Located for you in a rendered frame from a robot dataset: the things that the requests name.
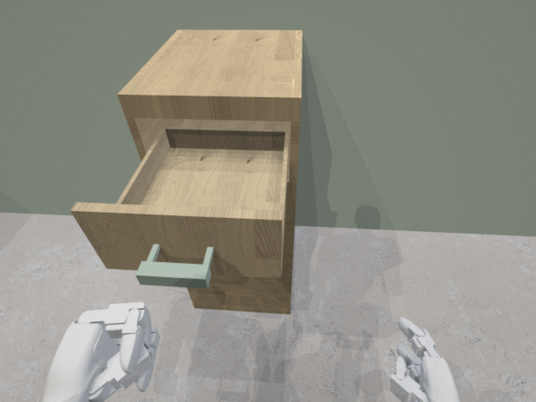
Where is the right robot hand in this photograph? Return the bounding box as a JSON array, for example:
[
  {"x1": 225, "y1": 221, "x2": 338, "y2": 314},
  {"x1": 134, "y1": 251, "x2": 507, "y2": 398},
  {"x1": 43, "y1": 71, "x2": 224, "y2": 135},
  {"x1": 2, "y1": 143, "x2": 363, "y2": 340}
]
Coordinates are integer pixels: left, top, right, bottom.
[{"x1": 390, "y1": 317, "x2": 460, "y2": 402}]

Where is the handle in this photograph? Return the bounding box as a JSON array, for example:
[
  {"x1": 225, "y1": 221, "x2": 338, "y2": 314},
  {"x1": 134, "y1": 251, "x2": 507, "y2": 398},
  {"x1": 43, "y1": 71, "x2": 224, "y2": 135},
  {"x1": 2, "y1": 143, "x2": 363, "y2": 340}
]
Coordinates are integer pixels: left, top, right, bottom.
[{"x1": 136, "y1": 244, "x2": 214, "y2": 289}]

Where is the left robot hand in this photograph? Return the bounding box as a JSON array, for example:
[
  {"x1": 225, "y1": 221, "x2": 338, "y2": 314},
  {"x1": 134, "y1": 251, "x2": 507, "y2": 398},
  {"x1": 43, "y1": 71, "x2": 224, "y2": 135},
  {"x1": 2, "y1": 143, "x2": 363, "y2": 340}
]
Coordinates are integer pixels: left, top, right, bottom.
[{"x1": 42, "y1": 302, "x2": 161, "y2": 402}]

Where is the cabinet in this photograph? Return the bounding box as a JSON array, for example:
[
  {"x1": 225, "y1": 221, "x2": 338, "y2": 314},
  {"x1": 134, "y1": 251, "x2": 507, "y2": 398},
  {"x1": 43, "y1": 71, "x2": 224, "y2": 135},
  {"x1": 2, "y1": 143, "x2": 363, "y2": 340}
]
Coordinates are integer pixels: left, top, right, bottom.
[{"x1": 117, "y1": 30, "x2": 302, "y2": 314}]

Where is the drawer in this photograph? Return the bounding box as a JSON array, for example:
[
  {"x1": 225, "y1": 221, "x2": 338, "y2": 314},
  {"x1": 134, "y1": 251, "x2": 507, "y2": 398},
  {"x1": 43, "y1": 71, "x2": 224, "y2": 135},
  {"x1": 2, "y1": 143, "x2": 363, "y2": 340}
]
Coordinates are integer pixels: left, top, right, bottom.
[{"x1": 70, "y1": 127, "x2": 289, "y2": 279}]

